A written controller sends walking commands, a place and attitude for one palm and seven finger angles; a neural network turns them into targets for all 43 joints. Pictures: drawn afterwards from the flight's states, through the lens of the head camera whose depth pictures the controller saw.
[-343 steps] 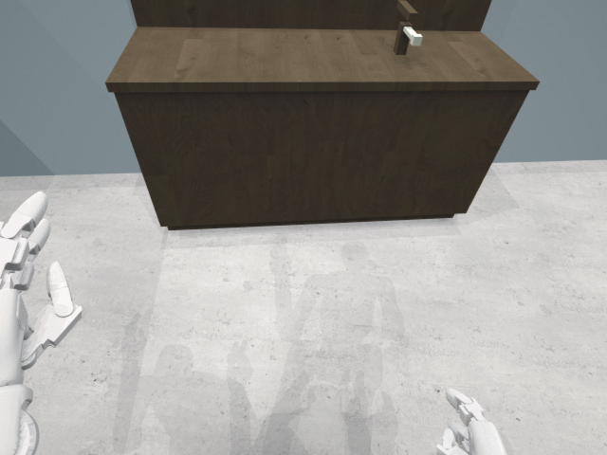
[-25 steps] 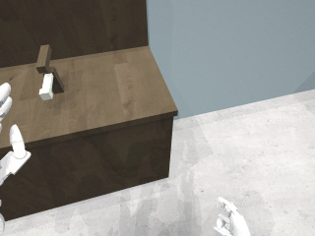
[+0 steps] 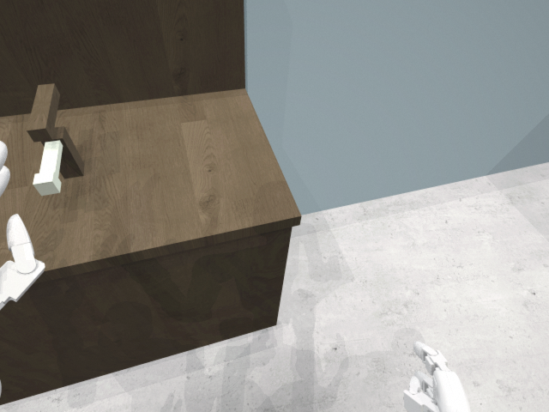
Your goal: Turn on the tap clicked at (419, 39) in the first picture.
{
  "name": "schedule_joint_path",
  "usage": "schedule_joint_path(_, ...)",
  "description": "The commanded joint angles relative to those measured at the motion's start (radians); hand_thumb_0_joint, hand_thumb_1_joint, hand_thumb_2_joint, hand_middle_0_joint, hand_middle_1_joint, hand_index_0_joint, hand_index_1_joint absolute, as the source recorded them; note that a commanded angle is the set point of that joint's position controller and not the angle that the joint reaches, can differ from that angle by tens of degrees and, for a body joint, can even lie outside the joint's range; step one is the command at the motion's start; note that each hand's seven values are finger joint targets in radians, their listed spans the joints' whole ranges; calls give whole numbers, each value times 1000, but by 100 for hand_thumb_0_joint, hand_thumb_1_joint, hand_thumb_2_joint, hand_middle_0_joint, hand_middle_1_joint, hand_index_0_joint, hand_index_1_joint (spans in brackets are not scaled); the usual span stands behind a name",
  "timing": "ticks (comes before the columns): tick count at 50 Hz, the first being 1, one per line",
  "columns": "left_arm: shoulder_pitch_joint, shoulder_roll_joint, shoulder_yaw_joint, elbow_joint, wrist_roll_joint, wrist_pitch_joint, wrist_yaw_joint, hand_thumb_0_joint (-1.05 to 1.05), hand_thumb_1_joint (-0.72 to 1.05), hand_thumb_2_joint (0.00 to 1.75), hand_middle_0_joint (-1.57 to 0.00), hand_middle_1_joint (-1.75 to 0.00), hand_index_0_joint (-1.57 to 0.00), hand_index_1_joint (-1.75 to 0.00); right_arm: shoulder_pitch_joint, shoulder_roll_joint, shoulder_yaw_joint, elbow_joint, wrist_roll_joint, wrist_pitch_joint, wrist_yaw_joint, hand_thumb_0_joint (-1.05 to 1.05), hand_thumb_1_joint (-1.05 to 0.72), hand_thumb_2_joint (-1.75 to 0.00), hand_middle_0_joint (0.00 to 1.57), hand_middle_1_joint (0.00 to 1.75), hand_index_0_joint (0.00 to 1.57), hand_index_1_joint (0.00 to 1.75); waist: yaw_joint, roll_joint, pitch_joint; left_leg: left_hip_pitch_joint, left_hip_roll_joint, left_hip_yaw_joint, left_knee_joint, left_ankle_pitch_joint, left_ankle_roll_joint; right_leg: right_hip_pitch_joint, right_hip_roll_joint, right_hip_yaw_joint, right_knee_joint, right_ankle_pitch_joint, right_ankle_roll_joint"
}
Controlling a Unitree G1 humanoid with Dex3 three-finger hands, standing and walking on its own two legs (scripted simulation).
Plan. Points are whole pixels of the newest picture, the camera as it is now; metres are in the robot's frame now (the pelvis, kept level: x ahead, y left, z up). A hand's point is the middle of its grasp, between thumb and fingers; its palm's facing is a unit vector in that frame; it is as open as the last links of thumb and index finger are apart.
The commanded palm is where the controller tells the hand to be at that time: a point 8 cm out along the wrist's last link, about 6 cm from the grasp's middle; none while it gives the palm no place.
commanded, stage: come to a stop and stand still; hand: left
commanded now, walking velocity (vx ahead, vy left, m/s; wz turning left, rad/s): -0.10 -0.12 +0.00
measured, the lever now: (47, 183) +0.43 +0.41 +0.05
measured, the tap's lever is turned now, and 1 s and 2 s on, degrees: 0 0 0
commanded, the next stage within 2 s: look again from close up in 1.24 s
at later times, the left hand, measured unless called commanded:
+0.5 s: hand (109, 304) +0.20 +0.19 +0.14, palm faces +0.27 -0.88 -0.39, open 7.5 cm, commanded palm +0.15 +0.24 +0.18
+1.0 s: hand (53, 262) +0.23 +0.26 +0.16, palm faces +0.34 -0.87 -0.36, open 7.5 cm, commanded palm +0.17 +0.29 +0.18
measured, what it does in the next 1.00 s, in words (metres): steps on the spot: right foot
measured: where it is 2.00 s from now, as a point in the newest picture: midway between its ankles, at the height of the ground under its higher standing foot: outside the picture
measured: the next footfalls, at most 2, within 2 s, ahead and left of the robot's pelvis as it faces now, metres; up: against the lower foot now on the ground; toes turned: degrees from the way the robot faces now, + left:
right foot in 0.18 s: +0.05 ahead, -0.12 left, +0.00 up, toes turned -5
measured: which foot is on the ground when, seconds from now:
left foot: down 0.00-1.00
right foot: up 0.00-0.16, down 0.18-1.00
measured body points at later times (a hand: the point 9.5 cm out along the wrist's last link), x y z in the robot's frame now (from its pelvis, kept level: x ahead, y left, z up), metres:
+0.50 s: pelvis -0.03 -0.03 +0.00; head -0.02 -0.04 +0.45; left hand +0.18 +0.23 +0.17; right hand +0.13 -0.29 -0.07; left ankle +0.02 +0.09 -0.73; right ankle +0.01 -0.11 -0.73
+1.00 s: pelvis +0.00 +0.01 +0.01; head +0.02 +0.04 +0.46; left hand +0.21 +0.30 +0.18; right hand +0.18 -0.19 -0.06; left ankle +0.03 +0.09 -0.73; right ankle +0.01 -0.11 -0.73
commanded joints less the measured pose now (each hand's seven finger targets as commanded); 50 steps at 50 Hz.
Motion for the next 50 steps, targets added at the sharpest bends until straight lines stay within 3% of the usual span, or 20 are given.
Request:
schedule_joint_path(1, -83, 80, 11, -192, 9, -32, 1, 0, 90, 90, -20, -30, -20, -30, -36, -128, -23, -115, 1, -80, 18, 0, -90, -90, 20, 30, 20, 30, -9, 249, -166, 199, 261, -207, -147, 664, 78, -72, 7, 15, -6, 68, 10)
schedule_joint_path(7, -73, 126, 45, -290, 4, -7, 4, 0, 90, 90, -20, -30, -20, -30, -54, -120, -1, -127, -4, -105, 20, 0, -90, -90, 20, 30, 20, 30, 0, 268, -189, 96, 233, -147, -146, 406, 36, 119, 17, -20, -256, 201, 13)
schedule_joint_path(9, -52, 129, 68, -237, 5, -4, 7, 0, 90, 90, -20, -30, -20, -30, -69, -107, 6, -131, 0, -99, 19, 0, -90, -90, 20, 30, 20, 30, 5, 206, -187, 12, 198, -124, -98, 248, 8, 211, -7, 10, -343, 345, 8)
schedule_joint_path(10, -1050, 874, 613, -318, 123, -73, -24, 0, 90, 90, -20, -30, -20, -30, 41, -138, -41, -73, -77, -149, 15, 0, -90, -90, 20, 30, 20, 30, 68, -21, -68, -174, 120, -55, 143, 187, -2, 111, -79, 210, -433, 540, -29)
schedule_joint_path(11, -549, 272, 211, 213, 25, -18, -71, 0, 90, 90, -20, -30, -20, -30, -2, -18, 2, -47, -28, -149, 14, 0, -90, -90, 20, 30, 20, 30, 17, -115, -201, -47, -21, -86, 113, 11, -23, 108, -188, 277, -401, 615, -151)
schedule_joint_path(12, -421, 225, 202, 59, -13, -22, -42, 0, 90, 90, -20, -30, -20, -30, -37, -72, -12, -120, 12, -142, 22, 0, -90, -90, 20, 30, 20, 30, 30, -30, -206, 19, -20, -98, 46, 13, -27, 134, -207, 331, -382, 712, -127)
schedule_joint_path(13, -350, 170, 149, 208, -12, -16, -49, 0, 90, 90, -20, -30, -20, -30, -16, -83, -11, -117, 10, -153, 17, 0, -90, -90, 20, 30, 20, 30, 31, -21, -194, 34, 4, -72, 1, 34, -29, 122, -194, 311, -382, 676, -88)
schedule_joint_path(14, -282, 147, 107, 127, -20, -21, -66, 0, 90, 90, -20, -30, -20, -30, -30, -103, -12, -112, 7, -150, 20, 0, -90, -90, 20, 30, 20, 30, 46, 60, -218, 61, -3, -78, -59, 72, -15, 156, -157, 235, -351, 628, -46)
schedule_joint_path(16, -192, 81, 23, 39, -25, -15, -82, 0, 90, 90, -20, -30, -20, -30, -58, -110, 0, -127, 15, -141, 46, 0, -90, -90, 20, 30, 20, 30, 51, 15, -221, 82, 17, -101, -70, 149, 4, 132, -103, 178, -377, 444, 22)
schedule_joint_path(17, -129, 22, -33, 62, -35, -4, -89, 0, 90, 90, -20, -30, -20, -30, -68, -104, -1, -135, 26, -142, 52, 0, -90, -90, 20, 30, 20, 30, 47, -13, -199, 103, 29, -118, -78, 153, 10, 103, -87, 163, -390, 365, 23)
schedule_joint_path(21, -81, 121, 28, -21, -11, 21, -72, 0, 90, 90, -20, -30, -20, -30, -84, -111, 4, -162, 19, -124, 31, 0, -90, -90, 20, 30, 20, 30, 43, -160, -107, 32, -19, -94, 2, -59, 4, -40, -118, 237, -572, -78, 3)
schedule_joint_path(22, -99, 179, 79, -60, -11, 20, -60, 0, 90, 90, -20, -30, -20, -30, -88, -118, 4, -164, 19, -118, 21, 0, -90, -90, 20, 30, 20, 30, 39, -136, -89, 40, -21, -93, 3, -49, -3, -70, -130, 239, -578, -122, -22)
schedule_joint_path(23, -117, 176, 89, -70, -9, 15, -56, 0, 90, 90, -20, -30, -20, -30, -87, -112, 8, -165, 10, -120, 15, 0, -90, -90, 20, 30, 20, 30, 33, -124, -101, 45, -30, -92, 10, -44, -3, -77, -130, 231, -569, -142, -38)
schedule_joint_path(27, -279, 221, 116, -230, -7, -22, -30, 0, 90, 90, -20, -30, -20, -30, -94, -124, 10, -153, -3, -133, -5, 0, -90, -90, 20, 30, 20, 30, 18, 111, -116, 119, -14, -128, -96, -16, 1, -61, -79, 189, -512, -59, -43)
schedule_joint_path(29, -268, 186, 87, -206, -4, -33, -29, 0, 90, 90, -20, -30, -20, -30, -77, -130, 3, -154, -7, -145, -5, 0, -90, -90, 20, 30, 20, 30, 25, 175, -107, 82, 0, -155, -138, -87, 11, -13, -41, 183, -508, -44, -23)
schedule_joint_path(31, -269, 164, 63, -189, 3, -38, -31, 0, 90, 90, -20, -30, -20, -30, -66, -131, 1, -153, -6, -154, 0, 0, -90, -90, 20, 30, 20, 30, 24, 170, -87, 52, -19, -141, -118, -114, 9, 13, -39, 192, -537, -57, -19)
schedule_joint_path(37, -125, 67, -8, -30, 3, -27, -53, 0, 90, 90, -20, -30, -20, -30, -50, -136, 4, -138, -9, -166, 19, 0, -90, -90, 20, 30, 20, 30, 24, 134, -70, 15, 2, -193, -222, -96, -5, 69, 15, 104, -490, 74, -22)
schedule_joint_path(40, -133, 83, 5, -43, 6, -26, -56, 0, 90, 90, -20, -30, -20, -30, -59, -138, 9, -142, -6, -158, 23, 0, -90, -90, 20, 30, 20, 30, 31, 109, -97, -32, 31, -242, -278, -92, 0, 138, 38, 83, -427, 179, -20)
schedule_joint_path(46, -182, 125, 41, -150, -2, -36, -59, 0, 90, 90, -20, -30, -20, -30, -76, -126, 16, -154, -14, -153, 21, 0, -90, -90, 20, 30, 20, 30, 33, 104, -199, 63, 27, -219, -218, 174, -6, 195, 27, 67, -384, 395, -20)
schedule_joint_path(50, -195, 123, 33, -206, -5, -36, -58, 0, 90, 90, -20, -30, -20, -30, -72, -125, 15, -149, -15, -154, 24, 0, -90, -90, 20, 30, 20, 30, 30, 154, -253, 155, 25, -199, -163, 395, -33, 183, 31, 43, -344, 478, -21)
